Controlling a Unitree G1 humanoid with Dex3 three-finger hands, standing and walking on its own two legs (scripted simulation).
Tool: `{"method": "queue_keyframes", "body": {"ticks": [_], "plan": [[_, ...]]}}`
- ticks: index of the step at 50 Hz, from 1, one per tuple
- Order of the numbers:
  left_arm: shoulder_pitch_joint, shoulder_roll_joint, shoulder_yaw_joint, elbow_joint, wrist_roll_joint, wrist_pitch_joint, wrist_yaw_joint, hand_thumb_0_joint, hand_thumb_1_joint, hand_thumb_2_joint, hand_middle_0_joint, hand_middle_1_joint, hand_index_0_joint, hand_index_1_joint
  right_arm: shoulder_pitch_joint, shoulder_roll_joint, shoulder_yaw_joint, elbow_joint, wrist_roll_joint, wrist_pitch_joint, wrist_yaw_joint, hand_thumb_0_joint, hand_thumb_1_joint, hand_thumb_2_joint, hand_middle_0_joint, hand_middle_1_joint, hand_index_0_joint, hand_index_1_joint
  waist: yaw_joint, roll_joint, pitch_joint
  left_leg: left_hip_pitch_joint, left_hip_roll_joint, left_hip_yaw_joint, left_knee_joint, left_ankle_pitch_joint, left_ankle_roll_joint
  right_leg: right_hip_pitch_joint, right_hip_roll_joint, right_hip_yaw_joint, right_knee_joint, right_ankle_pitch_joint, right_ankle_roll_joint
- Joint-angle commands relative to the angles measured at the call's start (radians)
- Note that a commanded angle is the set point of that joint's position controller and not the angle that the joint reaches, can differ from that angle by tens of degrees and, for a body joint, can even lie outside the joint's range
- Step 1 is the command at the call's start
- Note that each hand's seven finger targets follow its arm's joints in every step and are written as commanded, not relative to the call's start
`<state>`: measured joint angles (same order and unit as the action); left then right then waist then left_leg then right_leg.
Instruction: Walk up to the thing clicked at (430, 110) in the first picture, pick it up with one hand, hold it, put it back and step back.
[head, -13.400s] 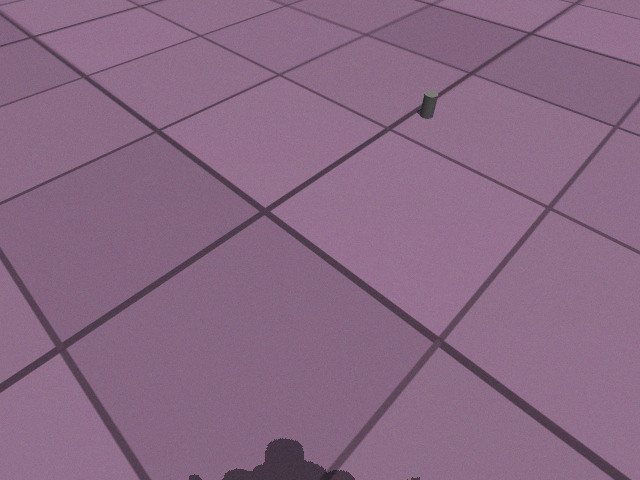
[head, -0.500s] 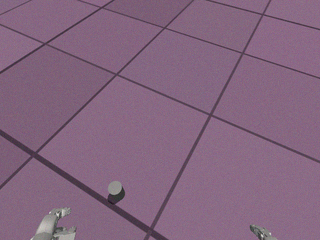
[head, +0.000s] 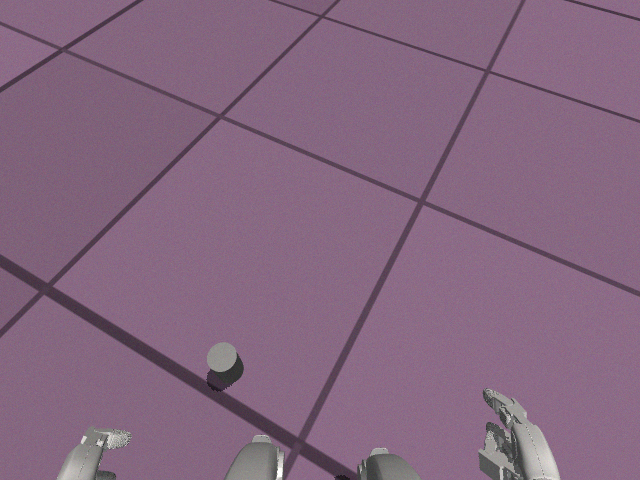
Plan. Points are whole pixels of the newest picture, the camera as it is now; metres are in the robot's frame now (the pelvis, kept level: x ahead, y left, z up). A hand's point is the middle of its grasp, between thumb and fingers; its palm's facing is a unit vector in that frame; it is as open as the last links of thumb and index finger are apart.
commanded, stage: rise first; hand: left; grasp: from above
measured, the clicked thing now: (226, 363) +0.42 +0.24 -0.63
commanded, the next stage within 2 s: none
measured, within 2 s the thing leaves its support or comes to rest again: neither
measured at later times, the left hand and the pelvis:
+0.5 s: hand (141, 465) +0.17 +0.28 -0.25, palm faces -0.37 -0.68 -0.63, open 14.2 cm; pelvis -0.04 +0.00 -0.10, yaw -1 degrees
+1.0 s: hand (174, 404) +0.28 +0.30 -0.41, palm faces -0.48 -0.25 -0.84, open 13.9 cm; pelvis -0.10 -0.01 -0.28, yaw -5 degrees
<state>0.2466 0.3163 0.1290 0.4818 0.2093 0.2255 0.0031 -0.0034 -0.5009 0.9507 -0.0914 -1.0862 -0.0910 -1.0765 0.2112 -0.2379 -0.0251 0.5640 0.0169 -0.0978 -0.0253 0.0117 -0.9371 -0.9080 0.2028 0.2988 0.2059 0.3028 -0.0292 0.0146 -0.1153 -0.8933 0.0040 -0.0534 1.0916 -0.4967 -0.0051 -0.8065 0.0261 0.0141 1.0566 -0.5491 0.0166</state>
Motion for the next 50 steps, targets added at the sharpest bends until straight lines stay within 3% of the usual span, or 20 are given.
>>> {"method": "queue_keyframes", "body": {"ticks": [1, 4, 6, 7, 8, 10, 13, 15, 18, 19, 21, 23, 26, 31, 32, 36, 40, 43, 45, 50], "plan": [[0.047, 0.184, 0.067, -0.205, 0.029, 0.002, 0.022, 0.0, -0.524, 0.921, -0.08, -1.094, -0.099, -1.073, 0.021, -0.144, -0.062, -0.142, -0.007, -0.06, -0.012, 0.0, -0.93, -0.909, 0.2, 0.3, 0.2, 0.3, 0.0, 0.053, -0.257, 0.205, 0.002, 0.034, -0.075, 0.345, 0.024, 0.04, 0.004, -0.038, -0.09, 0.34, -0.027], [0.1, 0.183, 0.074, -0.183, 0.044, 0.009, 0.027, 0.0, -0.52, 0.934, -0.069, -1.083, -0.084, -1.066, 0.029, -0.147, -0.064, -0.132, -0.008, -0.064, -0.011, 0.0, -0.914, -0.904, 0.2, 0.3, 0.2, 0.3, 0.001, 0.048, -0.266, 0.184, 0.007, 0.024, -0.048, 0.362, 0.021, 0.002, 0.008, -0.045, -0.05, 0.331, -0.03], [0.08, 0.184, 0.064, -0.272, 0.05, 0.001, 0.03, 0.0, -0.535, 0.931, -0.069, -1.084, -0.084, -1.067, 0.011, -0.143, -0.064, -0.161, -0.01, -0.072, -0.005, 0.0, -0.922, -0.906, 0.2, 0.3, 0.2, 0.3, 0.008, 0.09, -0.299, 0.183, 0.012, 0.012, -0.028, 0.405, 0.017, -0.029, 0.009, -0.049, -0.014, 0.34, -0.034], [0.13, 0.175, 0.069, -0.212, 0.053, 0.007, 0.032, 0.0, -0.535, 0.933, -0.073, -1.077, -0.086, -1.062, 0.025, -0.142, -0.063, -0.139, -0.01, -0.07, -0.003, 0.0, -0.916, -0.905, 0.2, 0.3, 0.2, 0.3, 0.003, 0.071, -0.29, 0.17, 0.012, 0.007, -0.021, 0.405, 0.017, -0.037, 0.012, -0.053, -0.003, 0.333, -0.034], [0.096, 0.174, 0.054, -0.279, 0.057, 0.001, 0.031, 0.0, -0.536, 0.931, -0.071, -1.083, -0.086, -1.066, 0.003, -0.145, -0.065, -0.174, -0.009, -0.074, 0.0, 0.0, -0.924, -0.907, 0.2, 0.3, 0.2, 0.3, 0.005, 0.077, -0.302, 0.165, 0.013, 0.007, -0.009, 0.409, 0.017, -0.05, 0.013, -0.056, 0.011, 0.339, -0.034], [0.138, 0.173, 0.062, -0.252, 0.062, 0.004, 0.034, 0.0, -0.555, 0.937, -0.083, -1.073, -0.092, -1.062, 0.011, -0.142, -0.063, -0.16, -0.009, -0.073, 0.006, 0.0, -0.934, -0.909, 0.2, 0.3, 0.2, 0.3, 0.005, 0.064, -0.29, 0.124, 0.008, 0.009, 0.013, 0.378, 0.02, -0.067, 0.013, -0.055, 0.025, 0.327, -0.034], [0.045, 0.186, 0.048, -0.24, 0.093, -0.016, 0.034, 0.0, -0.563, 0.938, -0.081, -1.078, -0.089, -1.067, 0.0, -0.154, -0.065, -0.147, -0.009, -0.079, 0.013, 0.0, -0.934, -0.91, 0.2, 0.3, 0.2, 0.3, -0.014, 0.073, -0.276, 0.062, 0.014, -0.005, 0.047, 0.306, 0.017, -0.163, 0.015, -0.056, 0.083, 0.257, -0.039], [-0.057, 0.207, 0.049, -0.249, 0.128, -0.053, 0.037, 0.0, -0.566, 0.947, -0.076, -1.074, -0.081, -1.067, -0.035, -0.161, -0.067, -0.17, -0.011, -0.093, 0.018, 0.0, -0.922, -0.907, 0.2, 0.3, 0.2, 0.3, -0.02, 0.085, -0.269, -0.001, 0.014, -0.015, 0.087, 0.223, 0.016, -0.251, 0.015, -0.053, 0.137, 0.194, -0.043], [-0.101, 0.215, 0.054, -0.091, 0.192, -0.113, 0.046, 0.0, -0.568, 0.95, -0.075, -1.073, -0.081, -1.066, -0.016, -0.166, -0.068, -0.101, -0.013, -0.104, 0.031, 0.0, -0.927, -0.908, 0.2, 0.3, 0.2, 0.3, -0.021, 0.067, -0.272, -0.113, 0.007, -0.015, 0.167, 0.129, 0.016, -0.363, 0.013, -0.046, 0.223, 0.122, -0.045], [-0.184, 0.244, 0.058, -0.134, 0.212, -0.143, 0.05, 0.0, -0.556, 0.95, -0.071, -1.089, -0.08, -1.078, -0.037, -0.177, -0.072, -0.117, -0.012, -0.113, 0.036, 0.0, -0.917, -0.905, 0.2, 0.3, 0.2, 0.3, -0.019, 0.093, -0.294, -0.131, 0.009, -0.02, 0.183, 0.106, 0.013, -0.41, 0.013, -0.045, 0.259, 0.102, -0.048], [-0.246, 0.272, 0.063, -0.104, 0.269, -0.193, 0.063, 0.0, -0.572, 0.959, -0.078, -1.086, -0.084, -1.079, -0.056, -0.186, -0.075, -0.113, -0.01, -0.126, 0.038, 0.0, -0.933, -0.91, 0.2, 0.3, 0.2, 0.3, -0.007, 0.107, -0.385, -0.132, 0.007, -0.017, 0.239, 0.12, 0.01, -0.454, 0.012, -0.042, 0.316, 0.117, -0.047], [-0.319, 0.285, 0.05, -0.071, 0.309, -0.231, 0.075, 0.0, -0.569, 0.965, -0.083, -1.092, -0.089, -1.086, -0.055, -0.193, -0.078, -0.091, -0.01, -0.131, 0.043, 0.0, -0.932, -0.91, 0.2, 0.3, 0.2, 0.3, -0.018, 0.101, -0.432, -0.179, 0.005, -0.016, 0.3, 0.129, 0.012, -0.511, 0.017, -0.046, 0.371, 0.125, -0.047], [-0.414, 0.375, 0.097, 0.024, 0.375, -0.269, 0.093, 0.0, -0.562, 0.97, -0.084, -1.103, -0.091, -1.096, -0.057, -0.206, -0.08, -0.053, -0.011, -0.13, 0.048, 0.0, -0.932, -0.911, 0.2, 0.3, 0.2, 0.3, 0.009, 0.103, -0.497, -0.261, 0.001, -0.004, 0.393, 0.145, 0.019, -0.576, 0.023, -0.045, 0.441, 0.134, -0.049], [-0.535, 0.404, 0.086, 0.174, 0.474, -0.316, 0.103, 0.0, -0.556, 0.974, -0.078, -1.122, -0.089, -1.112, -0.034, -0.215, -0.085, 0.002, -0.021, -0.103, 0.072, 0.0, -0.918, -0.908, 0.2, 0.3, 0.2, 0.3, 0.019, 0.079, -0.587, -0.379, -0.002, 0.016, 0.546, 0.203, 0.029, -0.653, 0.032, -0.054, 0.543, 0.173, -0.047], [-0.561, 0.435, 0.105, 0.192, 0.491, -0.326, 0.103, 0.0, -0.536, 0.975, -0.068, -1.122, -0.08, -1.111, -0.024, -0.218, -0.09, 0.012, -0.022, -0.096, 0.078, 0.0, -0.897, -0.903, 0.2, 0.3, 0.2, 0.3, 0.035, 0.07, -0.613, -0.399, -0.002, 0.015, 0.572, 0.212, 0.031, -0.66, 0.033, -0.057, 0.562, 0.177, -0.047], [-0.724, 0.497, 0.11, 0.238, 0.572, -0.366, 0.118, 0.0, -0.557, 1.002, -0.065, -1.098, -0.07, -1.094, -0.01, -0.224, -0.1, 0.03, -0.032, -0.072, 0.095, 0.0, -0.9, -0.904, 0.2, 0.3, 0.2, 0.3, 0.032, 0.066, -0.645, -0.503, 0.003, 0.019, 0.642, 0.103, 0.031, -0.728, 0.04, -0.069, 0.621, 0.099, -0.048], [-0.822, 0.561, 0.126, 0.299, 0.631, -0.4, 0.139, 0.0, -0.504, 0.993, -0.045, -1.094, -0.058, -1.082, 0.0, -0.217, -0.098, 0.044, -0.036, -0.046, 0.095, 0.0, -0.857, -0.892, 0.2, 0.3, 0.2, 0.3, 0.026, 0.011, -0.64, -0.669, -0.003, 0.037, 0.712, -0.014, 0.039, -0.73, 0.048, -0.061, 0.639, 0.003, -0.04], [-0.913, 0.624, 0.139, 0.286, 0.672, -0.428, 0.148, 0.0, -0.503, 0.994, -0.044, -1.088, -0.057, -1.075, 0.013, -0.226, -0.099, 0.06, -0.04, -0.031, 0.09, 0.0, -0.861, -0.893, 0.2, 0.3, 0.2, 0.3, 0.033, 0.063, -0.684, -0.66, -0.001, 0.036, 0.744, -0.027, 0.035, -0.775, 0.049, -0.073, 0.682, -0.016, -0.044], [-0.927, 0.607, 0.12, 0.329, 0.689, -0.44, 0.154, 0.0, -0.503, 0.994, -0.045, -1.083, -0.06, -1.069, 0.019, -0.225, -0.096, 0.069, -0.042, -0.021, 0.091, 0.0, -0.866, -0.895, 0.2, 0.3, 0.2, 0.3, 0.01, 0.047, -0.657, -0.695, -0.001, 0.03, 0.766, -0.055, 0.038, -0.817, 0.054, -0.082, 0.701, -0.042, -0.045], [-1.007, 0.661, 0.133, 0.35, 0.744, -0.477, 0.186, 0.0, -0.508, 0.99, -0.048, -1.068, -0.064, -1.052, 0.039, -0.232, -0.089, 0.094, -0.053, 0.008, 0.09, 0.0, -0.881, -0.898, 0.2, 0.3, 0.2, 0.3, 0.01, 0.103, -0.655, -0.709, 0.0, 0.024, 0.808, -0.071, 0.037, -0.892, 0.055, -0.099, 0.755, -0.054, -0.051]]}}
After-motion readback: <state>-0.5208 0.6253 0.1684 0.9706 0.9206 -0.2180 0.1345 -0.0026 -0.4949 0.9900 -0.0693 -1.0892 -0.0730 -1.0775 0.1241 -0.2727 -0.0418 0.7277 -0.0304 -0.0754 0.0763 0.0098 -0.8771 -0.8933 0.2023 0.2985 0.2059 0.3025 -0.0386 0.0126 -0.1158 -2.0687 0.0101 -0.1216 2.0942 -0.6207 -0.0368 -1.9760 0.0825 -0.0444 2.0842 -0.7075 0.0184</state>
